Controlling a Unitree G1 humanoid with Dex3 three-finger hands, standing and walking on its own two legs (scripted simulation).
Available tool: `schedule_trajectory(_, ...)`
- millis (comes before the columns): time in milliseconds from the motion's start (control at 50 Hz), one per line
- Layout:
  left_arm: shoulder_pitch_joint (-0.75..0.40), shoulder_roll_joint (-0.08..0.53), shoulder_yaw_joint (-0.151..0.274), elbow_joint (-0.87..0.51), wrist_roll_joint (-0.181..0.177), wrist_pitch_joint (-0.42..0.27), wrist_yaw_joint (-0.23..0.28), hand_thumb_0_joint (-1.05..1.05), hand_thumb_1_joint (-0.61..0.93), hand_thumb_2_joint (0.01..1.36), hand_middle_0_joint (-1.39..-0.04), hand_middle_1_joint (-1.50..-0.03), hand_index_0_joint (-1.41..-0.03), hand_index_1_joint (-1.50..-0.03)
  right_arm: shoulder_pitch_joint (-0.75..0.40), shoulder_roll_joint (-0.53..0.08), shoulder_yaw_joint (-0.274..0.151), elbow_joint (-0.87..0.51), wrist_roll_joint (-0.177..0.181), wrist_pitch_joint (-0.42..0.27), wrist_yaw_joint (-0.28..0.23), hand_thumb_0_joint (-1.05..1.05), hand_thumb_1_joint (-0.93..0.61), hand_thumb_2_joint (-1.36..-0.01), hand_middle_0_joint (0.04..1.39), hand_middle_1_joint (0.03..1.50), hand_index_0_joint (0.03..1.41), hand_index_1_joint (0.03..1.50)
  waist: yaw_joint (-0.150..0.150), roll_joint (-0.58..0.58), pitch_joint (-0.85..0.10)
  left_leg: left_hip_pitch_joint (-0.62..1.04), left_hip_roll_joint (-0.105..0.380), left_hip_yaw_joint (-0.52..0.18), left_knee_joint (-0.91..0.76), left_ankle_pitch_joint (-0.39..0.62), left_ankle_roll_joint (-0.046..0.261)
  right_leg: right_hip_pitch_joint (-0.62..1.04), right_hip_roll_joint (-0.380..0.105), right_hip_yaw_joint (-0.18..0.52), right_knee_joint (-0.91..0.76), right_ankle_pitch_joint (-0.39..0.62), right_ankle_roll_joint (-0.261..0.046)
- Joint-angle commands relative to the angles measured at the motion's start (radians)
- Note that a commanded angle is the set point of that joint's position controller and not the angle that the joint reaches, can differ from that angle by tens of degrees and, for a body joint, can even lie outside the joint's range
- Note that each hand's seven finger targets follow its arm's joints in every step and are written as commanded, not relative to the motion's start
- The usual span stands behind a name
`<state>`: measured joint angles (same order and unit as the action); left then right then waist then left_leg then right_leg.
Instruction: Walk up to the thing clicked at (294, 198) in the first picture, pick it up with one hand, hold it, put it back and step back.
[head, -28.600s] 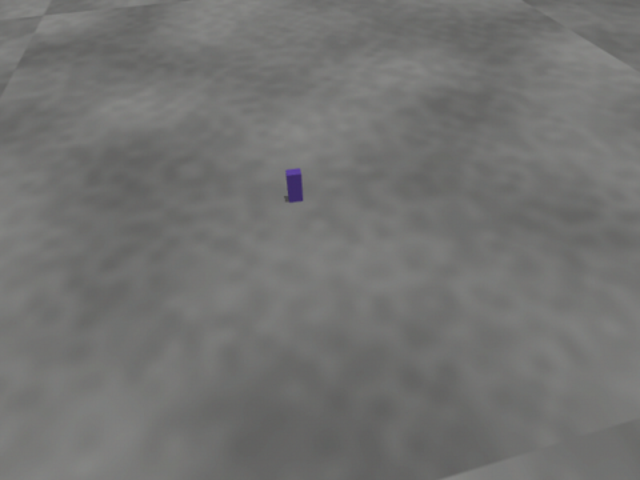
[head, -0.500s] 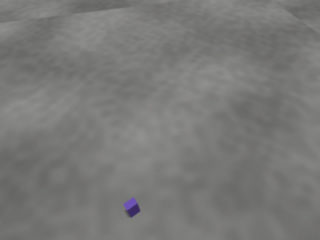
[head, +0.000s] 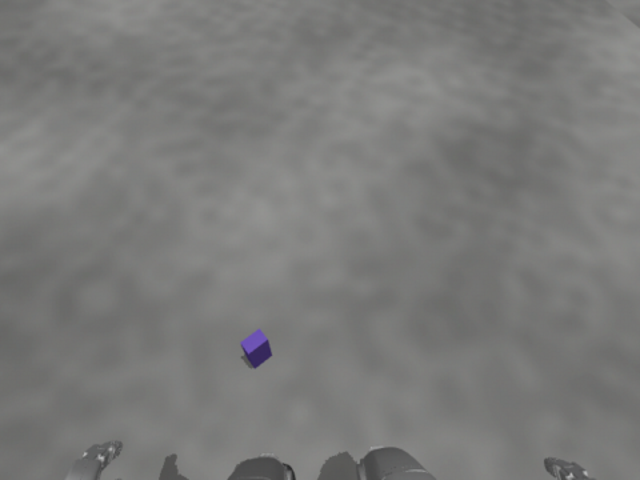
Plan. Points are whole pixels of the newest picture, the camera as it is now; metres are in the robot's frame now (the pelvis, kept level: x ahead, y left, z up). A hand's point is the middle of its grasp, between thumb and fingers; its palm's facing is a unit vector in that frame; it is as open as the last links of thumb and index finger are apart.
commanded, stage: step back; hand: left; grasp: from the side
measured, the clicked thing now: (257, 349) +0.46 +0.17 -0.68
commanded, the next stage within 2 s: none
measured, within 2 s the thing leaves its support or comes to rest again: neither
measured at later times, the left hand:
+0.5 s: hand out of the picture +0.00 +0.27 -0.15, palm faces +0.02 -0.93 -0.37, open 7.4 cm
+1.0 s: hand out of the picture -0.20 +0.22 -0.14, palm faces -0.02 -0.91 -0.41, open 7.4 cm
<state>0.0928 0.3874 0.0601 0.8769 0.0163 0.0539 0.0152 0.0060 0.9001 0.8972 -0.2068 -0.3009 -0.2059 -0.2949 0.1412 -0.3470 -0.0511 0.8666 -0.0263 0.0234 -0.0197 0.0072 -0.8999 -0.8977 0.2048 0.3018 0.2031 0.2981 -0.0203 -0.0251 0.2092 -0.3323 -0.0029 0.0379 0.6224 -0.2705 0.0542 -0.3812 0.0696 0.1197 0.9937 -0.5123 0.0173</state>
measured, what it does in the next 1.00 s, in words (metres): walks backwards: right foot, then left foot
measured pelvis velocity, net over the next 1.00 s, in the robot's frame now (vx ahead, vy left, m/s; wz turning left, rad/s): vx -0.28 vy -0.04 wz -0.01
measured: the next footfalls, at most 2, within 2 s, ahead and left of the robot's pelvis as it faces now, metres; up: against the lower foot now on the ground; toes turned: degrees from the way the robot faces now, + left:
right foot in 0.10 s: +0.00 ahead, -0.14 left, +0.00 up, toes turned +2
left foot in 0.40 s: -0.08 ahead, +0.11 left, +0.00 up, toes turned +0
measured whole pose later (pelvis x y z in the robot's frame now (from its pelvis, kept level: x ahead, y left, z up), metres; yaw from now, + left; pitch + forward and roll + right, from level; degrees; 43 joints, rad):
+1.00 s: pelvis -0.28 -0.04 +0.00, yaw -1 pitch -2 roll +1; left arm 0.20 0.35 0.06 0.82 0.05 0.05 0.00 0.01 0.90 0.90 -0.21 -0.30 -0.21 -0.30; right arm 0.18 -0.42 -0.06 0.85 0.00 0.05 -0.03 0.01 -0.90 -0.90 0.20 0.30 0.20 0.30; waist 0.02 0.02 0.14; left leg -0.48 -0.11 -0.12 1.11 -0.48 -0.01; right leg -0.32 -0.02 0.03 0.66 -0.31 0.00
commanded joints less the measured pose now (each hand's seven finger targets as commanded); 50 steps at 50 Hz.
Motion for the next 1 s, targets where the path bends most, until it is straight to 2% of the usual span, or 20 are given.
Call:
schedule_trajectory(0, 0.073, 0.157, 0.061, -0.076, 0.004, -0.029, 0.007, 0.000, 0.900, 0.900, -0.200, -0.300, -0.200, -0.300, 0.022, -0.292, -0.076, -0.082, 0.004, -0.012, -0.015, 0.000, -0.900, -0.900, 0.200, 0.300, 0.200, 0.300, -0.001, 0.176, -0.306, 0.251, 0.260, -0.275, -0.082, 0.485, 0.178, 0.034, -0.047, -0.067, -0.266, 0.053, -0.018)
schedule_trajectory(60, 0.168, 0.162, 0.071, -0.042, 0.018, -0.041, 0.005, 0.000, 0.900, 0.900, -0.200, -0.300, -0.200, -0.300, -0.016, -0.273, -0.060, -0.086, 0.019, -0.001, -0.008, 0.000, -0.900, -0.900, 0.200, 0.300, 0.200, 0.300, 0.045, 0.119, -0.305, 0.047, 0.198, -0.220, -0.020, 0.269, 0.081, 0.262, -0.063, -0.066, -0.538, 0.330, -0.062)
schedule_trajectory(80, 0.163, 0.232, 0.090, -0.060, 0.030, -0.048, 0.005, 0.000, 0.900, 0.900, -0.200, -0.300, -0.200, -0.300, -0.009, -0.240, -0.050, -0.095, 0.027, -0.001, -0.003, 0.000, -0.900, -0.900, 0.200, 0.300, 0.200, 0.300, 0.039, -0.036, -0.306, -0.112, 0.106, -0.175, 0.083, 0.108, 0.016, 0.326, -0.210, 0.169, -0.558, 0.407, -0.128)
schedule_trajectory(100, 0.104, 0.314, 0.107, -0.078, 0.011, -0.042, -0.002, 0.000, 0.900, 0.900, -0.200, -0.300, -0.200, -0.300, -0.049, -0.211, -0.048, -0.098, 0.031, 0.002, -0.009, 0.000, -0.900, -0.900, 0.200, 0.300, 0.200, 0.300, 0.059, -0.232, -0.239, -0.134, -0.084, -0.054, 0.303, -0.232, -0.042, 0.170, -0.412, 0.377, -0.638, 0.502, -0.307)
schedule_trajectory(120, 0.058, 0.324, 0.106, -0.122, 0.025, -0.052, 0.001, 0.000, 0.900, 0.900, -0.200, -0.300, -0.200, -0.300, -0.056, -0.235, -0.058, -0.086, 0.023, 0.010, -0.014, 0.000, -0.900, -0.900, 0.200, 0.300, 0.200, 0.300, 0.063, -0.217, -0.193, -0.103, -0.082, -0.155, 0.518, -0.369, -0.053, 0.056, -0.485, 0.467, -0.648, 0.590, -0.370)
schedule_trajectory(180, -0.037, 0.228, 0.083, -0.147, 0.012, -0.048, 0.015, 0.000, 0.900, 0.900, -0.200, -0.300, -0.200, -0.300, 0.042, -0.235, -0.051, -0.040, 0.039, 0.008, -0.011, 0.000, -0.900, -0.900, 0.200, 0.300, 0.200, 0.300, 0.000, -0.101, -0.171, -0.125, -0.129, -0.202, 0.615, -0.247, -0.059, 0.078, -0.310, 0.170, -0.566, 0.685, -0.260)
schedule_trajectory(300, 0.046, 0.208, 0.078, -0.171, 0.022, -0.031, 0.019, 0.000, 0.900, 0.900, -0.200, -0.300, -0.200, -0.300, 0.054, -0.217, -0.035, -0.062, 0.024, -0.007, -0.011, 0.000, -0.900, -0.900, 0.200, 0.300, 0.200, 0.300, 0.053, -0.170, -0.246, -0.094, -0.035, -0.097, 0.170, -0.253, -0.065, 0.306, -0.287, 0.118, -0.470, 0.727, -0.227)
schedule_trajectory(360, 0.029, 0.222, 0.070, -0.184, 0.001, -0.013, 0.008, 0.000, 0.900, 0.900, -0.200, -0.300, -0.200, -0.300, 0.131, -0.200, -0.046, -0.032, 0.006, -0.025, -0.007, 0.000, -0.900, -0.900, 0.200, 0.300, 0.200, 0.300, 0.005, -0.133, -0.287, 0.077, -0.035, -0.014, -0.239, 0.064, -0.049, 0.287, -0.243, 0.069, -0.334, 0.712, -0.170)
schedule_trajectory(380, 0.052, 0.189, 0.059, -0.190, -0.002, -0.007, 0.004, 0.000, 0.900, 0.900, -0.200, -0.300, -0.200, -0.300, 0.104, -0.238, -0.061, -0.043, -0.007, -0.030, -0.007, 0.000, -0.900, -0.900, 0.200, 0.300, 0.200, 0.300, 0.025, -0.065, -0.283, 0.170, 0.042, -0.147, -0.230, 0.174, -0.024, 0.142, -0.192, 0.061, -0.299, 0.544, -0.118)
schedule_trajectory(400, 0.077, 0.146, 0.049, -0.197, -0.007, -0.003, 0.001, 0.000, 0.900, 0.900, -0.200, -0.300, -0.200, -0.300, 0.088, -0.328, -0.083, -0.061, -0.024, -0.033, -0.005, 0.000, -0.900, -0.900, 0.200, 0.300, 0.200, 0.300, 0.032, 0.148, -0.283, 0.259, 0.265, -0.439, -0.252, 0.307, 0.060, -0.065, -0.055, -0.001, -0.143, 0.222, -0.062)
schedule_trajectory(420, -0.007, 0.182, 0.068, -0.203, -0.005, -0.006, 0.020, 0.000, 0.900, 0.900, -0.200, -0.300, -0.200, -0.300, 0.066, -0.415, -0.096, -0.078, -0.009, -0.029, 0.004, 0.000, -0.900, -0.900, 0.200, 0.300, 0.200, 0.300, -0.034, 0.267, -0.251, 0.110, 0.412, -0.569, -0.280, 0.468, 0.215, -0.074, 0.036, 0.008, 0.038, -0.152, -0.034)
schedule_trajectory(500, 0.072, 0.187, 0.078, -0.146, -0.011, -0.007, 0.018, 0.000, 0.900, 0.900, -0.200, -0.300, -0.200, -0.300, -0.036, -0.289, -0.064, -0.090, -0.005, -0.036, -0.016, 0.000, -0.900, -0.900, 0.200, 0.300, 0.200, 0.300, 0.054, 0.144, -0.206, 0.142, 0.275, -0.303, -0.183, 0.537, 0.169, -0.136, 0.035, 0.094, 0.288, -0.011, -0.039)
schedule_trajectory(620, 0.070, 0.178, 0.079, -0.158, 0.004, -0.015, 0.004, 0.000, 0.900, 0.900, -0.200, -0.300, -0.200, -0.300, 0.055, -0.276, -0.071, -0.107, -0.001, -0.032, -0.020, 0.000, -0.900, -0.900, 0.200, 0.300, 0.200, 0.300, -0.016, 0.158, -0.247, 0.289, 0.272, -0.279, -0.134, 0.514, 0.217, -0.130, 0.001, 0.028, 0.085, -0.020, 0.020)
schedule_trajectory(720, 0.177, 0.155, 0.077, -0.109, 0.003, -0.024, -0.010, 0.000, 0.900, 0.900, -0.200, -0.300, -0.200, -0.300, -0.012, -0.315, -0.076, -0.145, -0.004, -0.011, -0.011, 0.000, -0.900, -0.900, 0.200, 0.300, 0.200, 0.300, 0.024, 0.243, -0.295, 0.152, 0.245, -0.238, -0.089, 0.363, 0.155, 0.112, -0.048, -0.088, -0.352, 0.103, -0.015)
schedule_trajectory(760, 0.244, 0.166, 0.086, -0.067, 0.015, -0.033, -0.011, 0.000, 0.900, 0.900, -0.200, -0.300, -0.200, -0.300, -0.025, -0.300, -0.070, -0.144, 0.008, 0.004, -0.007, 0.000, -0.900, -0.900, 0.200, 0.300, 0.200, 0.300, 0.052, 0.201, -0.310, 0.027, 0.185, -0.201, -0.035, 0.221, 0.082, 0.270, -0.038, -0.118, -0.560, 0.261, -0.047)
schedule_trajectory(780, 0.232, 0.224, 0.101, -0.080, 0.032, -0.037, -0.012, 0.000, 0.900, 0.900, -0.200, -0.300, -0.200, -0.300, -0.009, -0.258, -0.060, -0.151, 0.014, 0.006, -0.005, 0.000, -0.900, -0.900, 0.200, 0.300, 0.200, 0.300, 0.046, 0.069, -0.277, -0.155, 0.098, -0.196, 0.060, 0.045, 0.017, 0.318, -0.143, 0.085, -0.575, 0.211, -0.087)
schedule_trajectory(800, 0.185, 0.335, 0.128, -0.110, 0.024, -0.035, -0.014, 0.000, 0.900, 0.900, -0.200, -0.300, -0.200, -0.300, -0.057, -0.205, -0.051, -0.176, 0.025, 0.002, -0.014, 0.000, -0.900, -0.900, 0.200, 0.300, 0.200, 0.300, 0.072, -0.217, -0.221, -0.248, -0.094, -0.110, 0.275, -0.255, -0.044, 0.171, -0.372, 0.361, -0.669, 0.247, -0.222)
schedule_trajectory(820, 0.117, 0.389, 0.132, -0.146, 0.031, -0.038, -0.009, 0.000, 0.900, 0.900, -0.200, -0.300, -0.200, -0.300, -0.076, -0.250, -0.069, -0.165, 0.016, 0.008, -0.026, 0.000, -0.900, -0.900, 0.200, 0.300, 0.200, 0.300, 0.094, -0.260, -0.167, -0.176, -0.080, -0.187, 0.519, -0.359, -0.064, -0.047, -0.509, 0.506, -0.722, 0.253, -0.340)
schedule_trajectory(880, -0.048, 0.247, 0.093, -0.173, 0.025, -0.044, 0.006, 0.000, 0.900, 0.900, -0.200, -0.300, -0.200, -0.300, 0.051, -0.240, -0.058, -0.092, 0.034, 0.004, -0.020, 0.000, -0.900, -0.900, 0.200, 0.300, 0.200, 0.300, -0.019, -0.104, -0.136, -0.152, -0.119, -0.213, 0.623, -0.198, -0.051, -0.027, -0.304, 0.134, -0.590, 0.462, -0.218)
schedule_trajectory(980, 0.059, 0.225, 0.088, -0.172, 0.031, -0.037, 0.020, 0.000, 0.900, 0.900, -0.200, -0.300, -0.200, -0.300, 0.043, -0.215, -0.040, -0.104, 0.019, -0.010, -0.017, 0.000, -0.900, -0.900, 0.200, 0.300, 0.200, 0.300, 0.061, -0.166, -0.217, -0.154, -0.053, -0.122, 0.320, -0.265, -0.070, 0.256, -0.311, 0.100, -0.489, 0.666, -0.223)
